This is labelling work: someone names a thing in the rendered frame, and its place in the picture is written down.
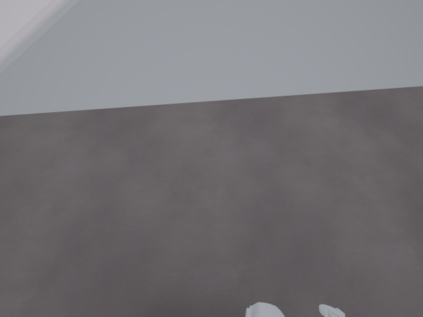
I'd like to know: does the robot right thigh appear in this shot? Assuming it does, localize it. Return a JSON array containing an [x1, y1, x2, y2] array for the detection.
[[245, 302, 285, 317]]

